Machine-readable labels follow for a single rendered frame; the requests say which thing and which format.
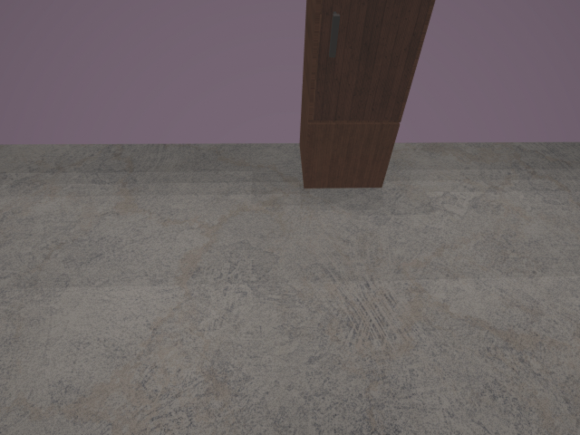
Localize cupboard door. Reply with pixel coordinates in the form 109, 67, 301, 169
314, 0, 431, 121

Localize handle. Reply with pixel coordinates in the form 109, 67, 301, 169
329, 12, 340, 57

